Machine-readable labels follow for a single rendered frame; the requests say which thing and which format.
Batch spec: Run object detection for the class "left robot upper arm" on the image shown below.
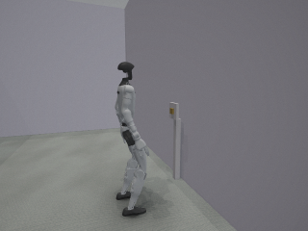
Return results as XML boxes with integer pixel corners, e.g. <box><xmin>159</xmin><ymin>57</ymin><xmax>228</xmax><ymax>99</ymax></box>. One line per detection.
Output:
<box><xmin>115</xmin><ymin>98</ymin><xmax>119</xmax><ymax>112</ymax></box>

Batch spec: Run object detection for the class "robot left forearm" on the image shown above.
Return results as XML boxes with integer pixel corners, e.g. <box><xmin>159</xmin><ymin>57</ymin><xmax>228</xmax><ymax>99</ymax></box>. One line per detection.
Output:
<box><xmin>115</xmin><ymin>111</ymin><xmax>124</xmax><ymax>127</ymax></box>

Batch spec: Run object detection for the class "left robot foot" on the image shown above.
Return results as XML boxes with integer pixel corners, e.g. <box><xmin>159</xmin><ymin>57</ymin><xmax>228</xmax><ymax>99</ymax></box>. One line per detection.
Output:
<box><xmin>115</xmin><ymin>191</ymin><xmax>131</xmax><ymax>200</ymax></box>

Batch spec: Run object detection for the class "robot head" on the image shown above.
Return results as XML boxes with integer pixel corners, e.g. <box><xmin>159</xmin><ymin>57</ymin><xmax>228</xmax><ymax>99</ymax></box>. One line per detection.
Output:
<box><xmin>117</xmin><ymin>62</ymin><xmax>134</xmax><ymax>86</ymax></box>

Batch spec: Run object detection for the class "right robot hand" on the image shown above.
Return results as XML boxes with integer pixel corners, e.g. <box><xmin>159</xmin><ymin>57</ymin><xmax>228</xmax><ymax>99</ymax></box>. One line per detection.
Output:
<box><xmin>135</xmin><ymin>139</ymin><xmax>150</xmax><ymax>159</ymax></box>

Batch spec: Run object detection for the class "robot right forearm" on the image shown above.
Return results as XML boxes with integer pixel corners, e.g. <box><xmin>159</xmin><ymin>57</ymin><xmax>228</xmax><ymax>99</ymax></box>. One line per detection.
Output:
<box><xmin>123</xmin><ymin>110</ymin><xmax>141</xmax><ymax>141</ymax></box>

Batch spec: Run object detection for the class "panel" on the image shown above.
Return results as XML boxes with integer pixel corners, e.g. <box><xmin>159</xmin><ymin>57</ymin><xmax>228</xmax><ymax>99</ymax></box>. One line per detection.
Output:
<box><xmin>169</xmin><ymin>102</ymin><xmax>181</xmax><ymax>180</ymax></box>

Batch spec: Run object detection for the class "right robot upper arm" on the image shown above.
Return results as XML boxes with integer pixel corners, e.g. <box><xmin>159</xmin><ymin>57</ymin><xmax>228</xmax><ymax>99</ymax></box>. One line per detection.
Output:
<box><xmin>121</xmin><ymin>85</ymin><xmax>135</xmax><ymax>116</ymax></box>

